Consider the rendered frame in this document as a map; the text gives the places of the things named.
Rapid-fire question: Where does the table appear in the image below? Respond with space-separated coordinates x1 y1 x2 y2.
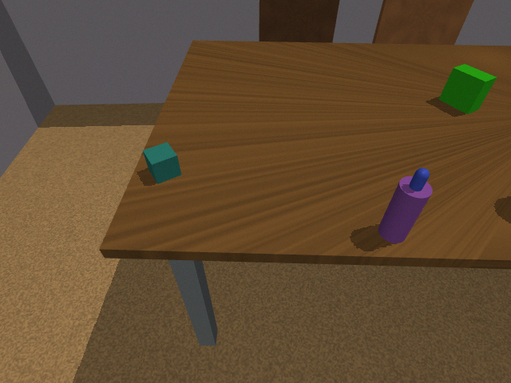
99 41 511 346

